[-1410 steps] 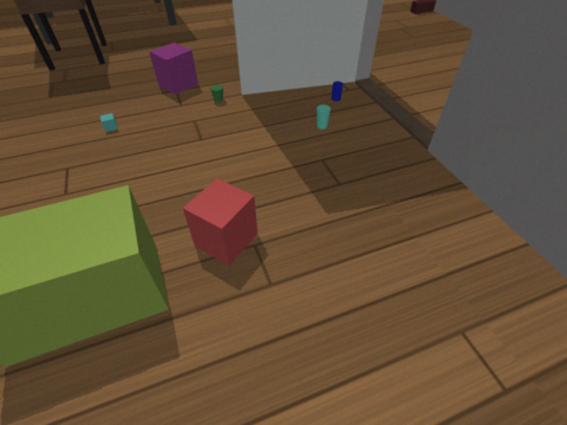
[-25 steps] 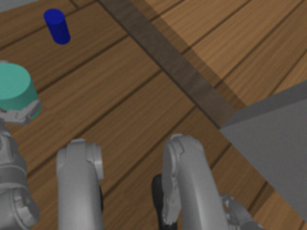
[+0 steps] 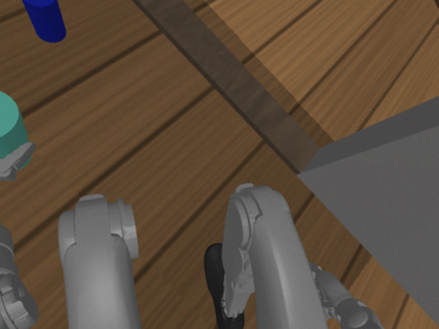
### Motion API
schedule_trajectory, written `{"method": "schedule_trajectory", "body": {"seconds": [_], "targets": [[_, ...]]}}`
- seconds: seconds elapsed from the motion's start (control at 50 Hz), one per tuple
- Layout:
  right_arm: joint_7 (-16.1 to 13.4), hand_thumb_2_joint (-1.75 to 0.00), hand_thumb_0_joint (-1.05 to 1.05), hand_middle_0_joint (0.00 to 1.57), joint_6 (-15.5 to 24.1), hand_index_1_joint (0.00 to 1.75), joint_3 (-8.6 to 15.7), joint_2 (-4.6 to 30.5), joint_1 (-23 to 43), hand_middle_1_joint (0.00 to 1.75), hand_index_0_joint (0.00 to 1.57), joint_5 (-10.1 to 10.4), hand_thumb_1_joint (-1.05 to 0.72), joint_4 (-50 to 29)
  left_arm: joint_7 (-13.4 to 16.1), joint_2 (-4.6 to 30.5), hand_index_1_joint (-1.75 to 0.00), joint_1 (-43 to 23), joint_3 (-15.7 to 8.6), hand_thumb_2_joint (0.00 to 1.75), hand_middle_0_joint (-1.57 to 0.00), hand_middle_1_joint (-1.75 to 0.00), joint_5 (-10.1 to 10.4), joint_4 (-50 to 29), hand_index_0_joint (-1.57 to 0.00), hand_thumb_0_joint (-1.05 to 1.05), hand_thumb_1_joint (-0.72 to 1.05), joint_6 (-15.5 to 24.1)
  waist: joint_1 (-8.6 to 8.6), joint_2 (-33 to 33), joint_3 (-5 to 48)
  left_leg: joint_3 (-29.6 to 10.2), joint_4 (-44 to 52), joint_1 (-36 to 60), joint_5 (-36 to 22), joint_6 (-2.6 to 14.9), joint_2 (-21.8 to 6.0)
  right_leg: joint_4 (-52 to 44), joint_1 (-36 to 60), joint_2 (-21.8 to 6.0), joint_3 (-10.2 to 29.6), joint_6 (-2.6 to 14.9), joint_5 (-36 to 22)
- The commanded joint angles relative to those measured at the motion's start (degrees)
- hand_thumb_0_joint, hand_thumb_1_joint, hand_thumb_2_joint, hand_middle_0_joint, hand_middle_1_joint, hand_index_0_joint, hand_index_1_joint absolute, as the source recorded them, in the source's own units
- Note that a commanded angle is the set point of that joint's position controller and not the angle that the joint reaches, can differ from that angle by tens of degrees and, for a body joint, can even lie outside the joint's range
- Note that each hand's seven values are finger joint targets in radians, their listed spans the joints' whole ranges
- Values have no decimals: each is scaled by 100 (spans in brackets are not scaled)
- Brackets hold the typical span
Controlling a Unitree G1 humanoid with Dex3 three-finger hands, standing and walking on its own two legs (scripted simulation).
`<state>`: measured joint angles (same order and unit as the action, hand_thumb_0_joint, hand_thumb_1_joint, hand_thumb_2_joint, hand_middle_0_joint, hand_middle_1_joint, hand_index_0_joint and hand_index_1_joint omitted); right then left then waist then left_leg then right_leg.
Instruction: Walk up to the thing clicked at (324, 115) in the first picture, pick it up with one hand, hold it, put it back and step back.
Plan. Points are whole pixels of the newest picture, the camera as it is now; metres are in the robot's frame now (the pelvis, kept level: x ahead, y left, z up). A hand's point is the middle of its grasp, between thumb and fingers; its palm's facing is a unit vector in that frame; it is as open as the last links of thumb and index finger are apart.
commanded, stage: lower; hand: left
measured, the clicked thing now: out of the picture +0.41 +0.32 -0.10
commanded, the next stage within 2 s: loosen in 1.56 s
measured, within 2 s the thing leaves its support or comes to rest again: rests again in 1.98 s
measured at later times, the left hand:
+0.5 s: hand (10, 143) +0.42 +0.32 -0.15, palm faces +0.43 -0.90 +0.01, open 11.3 cm
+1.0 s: hand (18, 145) +0.43 +0.32 -0.18, palm faces +0.44 -0.90 +0.00, open 11.3 cm
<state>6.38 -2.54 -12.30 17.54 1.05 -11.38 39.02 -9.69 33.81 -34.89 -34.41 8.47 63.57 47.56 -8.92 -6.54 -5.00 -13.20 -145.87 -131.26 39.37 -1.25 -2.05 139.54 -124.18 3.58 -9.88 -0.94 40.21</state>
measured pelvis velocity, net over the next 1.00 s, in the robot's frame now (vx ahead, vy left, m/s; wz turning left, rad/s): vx -0.01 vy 0.01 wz -0.09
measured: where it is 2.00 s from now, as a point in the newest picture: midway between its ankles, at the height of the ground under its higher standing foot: (174, 315)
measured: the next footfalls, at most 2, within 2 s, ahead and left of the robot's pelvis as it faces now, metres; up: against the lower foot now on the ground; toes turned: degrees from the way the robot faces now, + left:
none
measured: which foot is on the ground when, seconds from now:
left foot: down 0.00-1.00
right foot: down 0.00-1.00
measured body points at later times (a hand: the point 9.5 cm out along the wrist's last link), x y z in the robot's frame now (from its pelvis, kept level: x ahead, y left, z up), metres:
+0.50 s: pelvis -0.01 +0.01 -0.01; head +0.22 +0.15 +0.34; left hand +0.39 +0.37 -0.15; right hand +0.14 -0.26 -0.08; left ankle +0.08 +0.13 -0.27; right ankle +0.10 -0.11 -0.27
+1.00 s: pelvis -0.01 +0.01 -0.02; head +0.23 +0.17 +0.32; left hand +0.40 +0.37 -0.18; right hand +0.14 -0.25 -0.06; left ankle +0.08 +0.13 -0.27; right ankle +0.10 -0.11 -0.27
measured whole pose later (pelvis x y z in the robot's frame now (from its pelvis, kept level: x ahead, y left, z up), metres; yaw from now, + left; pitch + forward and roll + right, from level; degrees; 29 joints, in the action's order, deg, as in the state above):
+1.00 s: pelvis -0.01 +0.01 -0.02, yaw -5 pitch +13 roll -15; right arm 6.7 -2.3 -27.3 21.2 9.1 -19.0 32.6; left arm -5.0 49.1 -36.2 -38.2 8.2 80.5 59.0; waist -13.5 -15.2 -16.8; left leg -20.8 -152.7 -128.1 40.3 -0.9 -2.4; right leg 140.5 -119.5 6.6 -15.1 -3.2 37.5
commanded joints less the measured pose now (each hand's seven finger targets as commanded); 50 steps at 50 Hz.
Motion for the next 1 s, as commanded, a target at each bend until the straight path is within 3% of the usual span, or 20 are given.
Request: {"method": "schedule_trajectory", "body": {"seconds": [0.0, 0.02, 0.06, 0.12, 0.14, 0.2, 0.22, 0.3, 0.32, 0.34, 0.42, 0.46, 0.58, 0.72, 0.88, 0.98], "targets": [[-82, -91, 0, 20, 42, 30, 449, 1698, -529, 30, 20, -53, -91, -258, -3, 1323, -128, -1309, -64, 116, -119, -128, 103, -1020, -121, 0, 17, 492, -134, 2106, 3611, 430, 1591, 2662, -803, 63, -132, -1241, 1571, 186, -310, 279, -1177], [-71, -91, 0, 20, 45, 30, 428, 1703, -517, 30, 20, -71, -91, -267, 1, 1339, -129, -1389, -55, 117, -121, -129, 113, -1098, -122, 0, 15, 514, -175, 2157, 3601, 425, 1572, 2618, -729, 70, -127, -1261, 1611, 185, -314, 273, -1153], [-78, -91, 0, 20, 47, 30, 389, 1698, -506, 30, 20, -83, -91, -270, 35, 1559, -127, -1324, -163, 115, -119, -127, 108, -1025, -121, 0, 14, 517, -99, 2043, 3605, 462, 1485, 2425, -721, 99, -125, -1288, 1795, 204, -288, 253, -1161], [-53, -91, 0, 20, 56, 30, 288, 1734, -457, 30, 20, -124, -92, -305, 74, 1454, -130, -1096, -135, 114, -119, -131, 90, -678, -122, 0, 10, 524, -227, 1883, 3401, 405, 1429, 2345, -730, 104, -145, -1268, 1821, 215, -337, 230, -1197], [-51, -91, 0, 20, 52, 30, 258, 1750, -404, 30, 20, -131, -93, -314, 100, 1376, -130, -1182, -9, 112, -120, -130, 81, -454, -122, 0, 5, 532, -320, 1769, 3220, 381, 1392, 2198, -557, 123, -145, -1284, 1700, 229, -359, 231, -1067], [-33, -91, 0, 20, 63, 30, 125, 1799, -334, 30, 20, -185, -92, -400, 208, 1439, -129, -1132, -138, 112, -120, -130, 168, -198, -122, 0, 5, 642, -352, 1556, 3110, 321, 1308, 2093, -524, 141, -150, -1304, 1868, 263, -433, 200, -1061], [-28, -91, 0, 20, 68, 30, 102, 1826, -276, 30, 20, -193, -92, -422, 242, 1615, -128, -1224, -204, 112, -119, -129, 156, -214, -122, 0, 6, 695, -342, 1557, 3065, 306, 1307, 2017, -375, 153, -154, -1309, 1821, 275, -447, 206, -927], [-34, -90, 0, 20, 48, 30, -24, 1924, -159, 30, 20, -307, -92, -453, 253, 2041, -127, -1258, -267, 110, -119, -128, -27, -206, -121, 0, 10, 916, -365, 1988, 3117, 217, 1350, 2438, -614, 65, -216, -1127, 1780, 294, -525, 243, -1081], [-30, -90, 0, 20, 57, 30, -61, 1932, -82, 30, 20, -342, -92, -447, 240, 2007, -126, -1281, -188, 110, -118, -127, -61, -177, -120, 0, 12, 972, -378, 2104, 3065, 217, 1334, 2530, -700, 42, -231, -1094, 1754, 292, -519, 247, -1151], [-39, -91, 0, 20, 60, 30, -103, 1969, -36, 30, 20, -357, -92, -468, 262, 2108, -126, -1506, -207, 110, -118, -127, -63, -198, -120, 0, 12, 1032, -475, 2181, 2953, 173, 1367, 2486, -568, 37, -240, -1081, 1677, 288, -557, 248, -1052], [-40, -91, 0, 20, 55, 30, -215, 2114, 50, 30, 20, -441, -93, -482, 301, 2360, -122, -1408, -437, 106, -115, -123, 13, -117, -118, 0, 8, 1176, -476, 2472, 2889, 78, 1413, 2737, -624, -27, -280, -973, 1669, 287, -645, 252, -1100], [-29, -91, 0, 20, 52, 30, -283, 2155, 78, 30, 20, -492, -93, -496, 289, 2241, -123, -1284, -337, 107, -115, -124, 30, 68, -117, 0, 7, 1198, -548, 2528, 2923, 34, 1356, 2959, -917, -51, -301, -943, 1718, 301, -681, 244, -1336], [-30, -91, 0, 20, 43, 30, -466, 2214, 172, 30, 20, -579, -92, -576, 282, 2203, -125, -1160, -213, 110, -117, -126, 42, 441, -119, 0, 8, 1261, -705, 2260, 2644, -34, 1225, 2713, -889, -15, -300, -1002, 1908, 320, -762, 192, -1434], [-33, -90, 0, 20, 30, 30, -656, 2290, 349, 30, 20, -658, -91, -686, 421, 2468, -126, -1208, -364, 112, -117, -127, 121, 696, -120, 0, 10, 1419, -767, 2096, 2470, -127, 1135, 2552, -740, 10, -322, -1018, 2044, 373, -848, 157, -1350], [-66, -90, 0, 20, 5, 30, -827, 2342, 529, 30, 20, -764, -92, -747, 490, 2936, -125, -1266, -465, 110, -115, -126, -9, 808, -118, 0, 6, 1598, -831, 2169, 2154, -167, 1118, 2367, -476, 26, -374, -1034, 2030, 414, -904, 155, -1176], [-74, -90, 0, 20, 14, 30, -865, 2375, 528, 30, 20, -816, -92, -745, 464, 2787, -123, -1160, -363, 108, -113, -123, 23, 841, -115, 0, 3, 1627, -871, 2290, 2321, -215, 1104, 2634, -705, -6, -379, -1007, 2128, 437, -949, 151, -1397]]}}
